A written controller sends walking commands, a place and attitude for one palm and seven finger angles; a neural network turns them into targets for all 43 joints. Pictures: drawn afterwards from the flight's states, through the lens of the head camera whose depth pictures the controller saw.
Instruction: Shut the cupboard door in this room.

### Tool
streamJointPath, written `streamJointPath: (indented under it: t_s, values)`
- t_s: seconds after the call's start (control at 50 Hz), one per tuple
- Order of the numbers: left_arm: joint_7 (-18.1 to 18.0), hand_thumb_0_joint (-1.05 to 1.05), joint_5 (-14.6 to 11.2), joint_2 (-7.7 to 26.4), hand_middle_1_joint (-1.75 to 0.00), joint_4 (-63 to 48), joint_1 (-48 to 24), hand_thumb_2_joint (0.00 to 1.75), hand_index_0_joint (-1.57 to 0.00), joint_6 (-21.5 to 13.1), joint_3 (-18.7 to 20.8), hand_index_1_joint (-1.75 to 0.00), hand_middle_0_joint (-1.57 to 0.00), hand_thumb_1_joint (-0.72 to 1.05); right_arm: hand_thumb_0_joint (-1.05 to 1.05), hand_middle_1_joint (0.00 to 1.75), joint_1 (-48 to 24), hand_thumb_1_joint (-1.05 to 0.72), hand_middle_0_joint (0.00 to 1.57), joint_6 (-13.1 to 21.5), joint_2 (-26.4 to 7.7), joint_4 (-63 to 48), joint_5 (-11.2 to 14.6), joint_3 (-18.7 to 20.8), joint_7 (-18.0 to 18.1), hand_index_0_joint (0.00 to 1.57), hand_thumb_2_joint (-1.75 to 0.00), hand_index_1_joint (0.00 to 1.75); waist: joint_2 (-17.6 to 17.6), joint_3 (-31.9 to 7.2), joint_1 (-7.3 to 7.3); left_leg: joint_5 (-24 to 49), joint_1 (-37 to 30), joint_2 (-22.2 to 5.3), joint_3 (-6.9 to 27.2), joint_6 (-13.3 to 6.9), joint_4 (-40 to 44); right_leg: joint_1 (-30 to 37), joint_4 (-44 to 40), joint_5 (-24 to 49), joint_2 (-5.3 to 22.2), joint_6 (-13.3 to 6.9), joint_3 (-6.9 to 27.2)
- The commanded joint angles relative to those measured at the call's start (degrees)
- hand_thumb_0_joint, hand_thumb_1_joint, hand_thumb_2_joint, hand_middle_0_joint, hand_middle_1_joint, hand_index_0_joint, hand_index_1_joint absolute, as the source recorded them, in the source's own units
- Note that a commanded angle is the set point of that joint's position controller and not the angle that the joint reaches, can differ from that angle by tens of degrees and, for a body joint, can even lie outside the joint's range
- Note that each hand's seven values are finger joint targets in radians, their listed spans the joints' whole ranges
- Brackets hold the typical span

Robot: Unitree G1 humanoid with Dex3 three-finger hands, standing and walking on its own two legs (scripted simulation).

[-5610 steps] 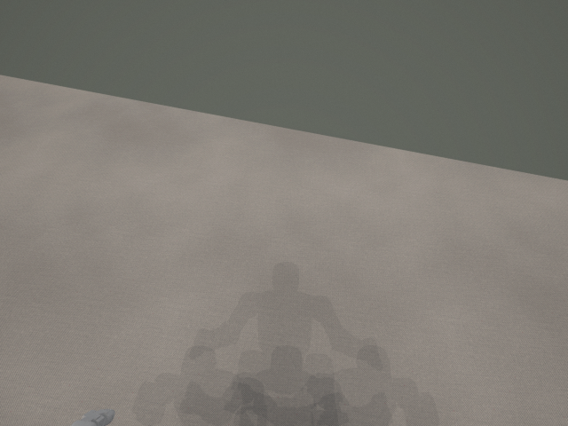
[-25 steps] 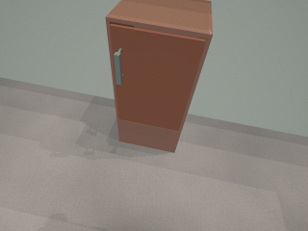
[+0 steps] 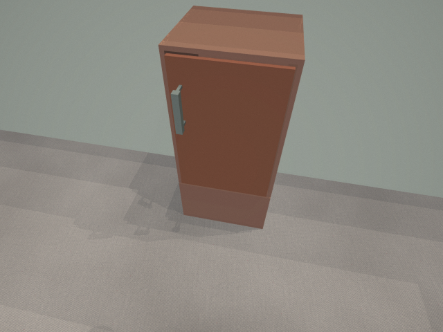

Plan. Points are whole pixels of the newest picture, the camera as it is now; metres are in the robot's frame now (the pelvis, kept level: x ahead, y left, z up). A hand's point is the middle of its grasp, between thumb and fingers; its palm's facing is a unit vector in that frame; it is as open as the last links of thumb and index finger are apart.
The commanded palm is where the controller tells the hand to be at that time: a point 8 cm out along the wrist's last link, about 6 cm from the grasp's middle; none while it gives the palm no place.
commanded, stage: let the arm hang, fingers relaxed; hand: left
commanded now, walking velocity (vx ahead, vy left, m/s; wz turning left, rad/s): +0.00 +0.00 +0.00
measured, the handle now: (180, 109) +0.79 +0.19 -0.04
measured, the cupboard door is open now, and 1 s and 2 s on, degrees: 0 0 0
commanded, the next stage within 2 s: look to check the result in 0.26 s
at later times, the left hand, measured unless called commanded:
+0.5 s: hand out of the picture -0.04 +0.15 -0.17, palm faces +0.06 -0.98 -0.18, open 7.4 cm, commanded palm none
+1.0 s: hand out of the picture +0.00 +0.13 -0.18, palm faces +0.06 -0.99 -0.16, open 7.4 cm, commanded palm none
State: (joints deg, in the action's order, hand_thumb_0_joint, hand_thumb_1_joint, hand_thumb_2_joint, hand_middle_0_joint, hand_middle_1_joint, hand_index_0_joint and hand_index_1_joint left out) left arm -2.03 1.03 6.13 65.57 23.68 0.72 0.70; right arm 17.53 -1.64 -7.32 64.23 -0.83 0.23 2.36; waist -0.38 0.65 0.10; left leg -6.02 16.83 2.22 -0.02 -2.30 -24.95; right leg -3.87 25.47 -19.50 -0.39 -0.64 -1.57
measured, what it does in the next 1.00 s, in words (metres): stands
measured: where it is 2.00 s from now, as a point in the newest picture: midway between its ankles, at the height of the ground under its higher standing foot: outside the picture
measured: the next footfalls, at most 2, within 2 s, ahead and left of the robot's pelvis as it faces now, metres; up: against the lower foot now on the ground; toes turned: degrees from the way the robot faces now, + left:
none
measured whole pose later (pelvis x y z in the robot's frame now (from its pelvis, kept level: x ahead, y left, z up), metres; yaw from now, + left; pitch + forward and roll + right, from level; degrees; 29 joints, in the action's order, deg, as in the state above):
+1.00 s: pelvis +0.03 -0.03 +0.00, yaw +0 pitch -2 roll +0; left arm -2.3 0.8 6.3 64.7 19.8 0.1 0.8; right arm 14.2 -0.5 -8.7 64.2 -0.7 -0.1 2.9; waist 0.5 2.7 -0.1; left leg -9.6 15.1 0.9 0.7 -0.3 -26.3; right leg 0.0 22.2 -20.6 -1.9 -2.5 -1.8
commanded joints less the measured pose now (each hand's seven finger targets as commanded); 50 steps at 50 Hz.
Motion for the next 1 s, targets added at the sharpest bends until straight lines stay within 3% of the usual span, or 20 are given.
streamJointPath:
  t_s: [0.0,0.06,0.16,0.56,0.68,0.92,0.98]
  values:
    - [-0.49,0.0,-0.19,5.04,-0.3,-0.22,6.21,0.9,-0.2,-0.41,0.6,-0.3,-0.2,0.9,0.0,0.3,3.56,-0.9,0.2,0.77,-4.97,-1.23,-0.12,0.72,0.16,0.2,-0.9,0.3,1.14,8.32,0.2,-8.06,-3.73,-5.92,7.64,-0.5,5.7,-12.64,-7.78,-2.41,4.53,-2.57,4.82]
    - [-0.44,0.0,-0.24,4.97,-0.3,-0.58,5.48,0.9,-0.2,-0.41,0.73,-0.3,-0.2,0.9,0.0,0.3,3.81,-0.9,0.2,0.92,-4.96,-1.39,-0.24,0.65,0.21,0.2,-0.9,0.3,-0.63,8.1,0.24,-8.42,-3.47,-5.97,7.9,-0.44,6.23,-11.95,-7.29,-1.56,4.33,-2.62,4.98]
    - [-0.38,0.0,-0.25,5.26,-0.3,-1.07,4.52,0.9,-0.2,-0.43,0.98,-0.3,-0.2,0.9,0.0,0.3,3.78,-0.9,0.2,1.19,-5.09,-1.69,-0.19,0.71,0.28,0.2,-0.9,0.3,-0.7,7.44,0.04,-7.16,-3.24,-6.02,7.96,-0.41,6.25,-10.41,-7.09,0.09,4.34,-2.59,4.76]
    - [-0.56,0.0,-0.53,5.41,-0.3,-0.58,4.07,0.9,-0.2,-0.86,0.77,-0.3,-0.2,0.9,0.0,0.3,2.78,-0.9,0.2,1.35,-5.51,-0.97,0.07,0.48,0.39,0.2,-0.9,0.3,1.08,5.9,0.34,1.72,-7.82,-6.37,6.52,-0.44,2.81,-9.43,-8.37,4.68,4.97,-2.55,4.94]
    - [-0.68,0.0,-0.42,6.21,-0.3,-0.74,4.38,0.9,-0.2,-1.14,0.82,-0.3,-0.2,0.9,0.0,0.3,1.63,-0.9,0.2,1.52,-6.29,-0.94,0.3,0.5,0.34,0.2,-0.9,0.3,2.47,5.84,0.08,4.83,-8.0,-6.55,5.82,-0.48,1.47,-8.59,-8.82,8.34,5.15,-2.15,4.94]
    - [-0.86,0.0,-0.45,6.17,-0.3,-1.05,3.18,0.9,-0.2,-1.11,0.93,-0.3,-0.2,0.9,0.0,0.3,0.48,-0.9,0.2,1.86,-6.29,-0.95,0.1,0.22,0.63,0.2,-0.9,0.3,0.79,4.13,0.05,9.97,-8.48,-6.63,4.98,-0.46,-0.22,-4.88,-7.92,17.66,5.82,-1.67,4.57]
    - [-0.84,0.0,-0.41,6.55,-0.3,-1.2,3.08,0.9,-0.2,-1.05,1.04,-0.3,-0.2,0.9,0.0,0.3,0.17,-0.9,0.2,1.84,-6.76,-1.15,0.26,0.23,0.66,0.2,-0.9,0.3,2.21,4.91,-0.18,9.71,-8.25,-6.73,5.11,-0.47,-0.05,-4.92,-8.22,17.28,5.61,-1.52,4.32]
